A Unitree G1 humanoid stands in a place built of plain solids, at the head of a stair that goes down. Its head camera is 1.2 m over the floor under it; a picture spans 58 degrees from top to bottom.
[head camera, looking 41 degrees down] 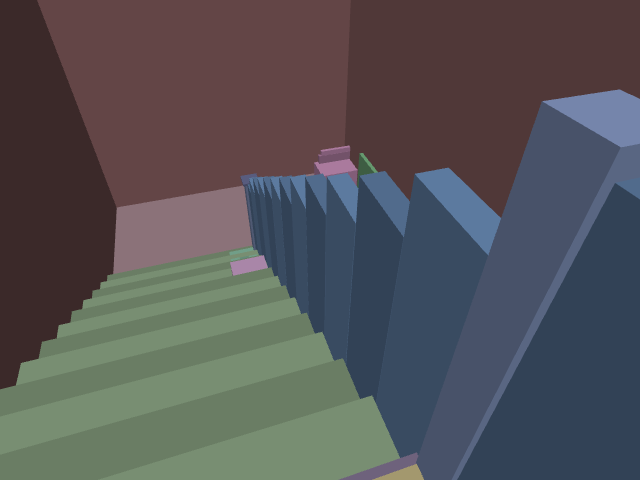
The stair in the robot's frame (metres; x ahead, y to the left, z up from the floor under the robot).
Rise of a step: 0.17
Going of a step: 0.27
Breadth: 1.54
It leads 18 degrees to the left of straight ahead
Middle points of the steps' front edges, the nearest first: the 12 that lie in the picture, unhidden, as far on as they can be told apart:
0.53 0.55 -0.17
0.79 0.64 -0.34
1.05 0.72 -0.51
1.31 0.81 -0.67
1.57 0.89 -0.84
1.83 0.97 -1.01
2.09 1.06 -1.18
2.35 1.14 -1.35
2.61 1.22 -1.52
2.87 1.31 -1.69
3.13 1.39 -1.86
3.39 1.47 -2.02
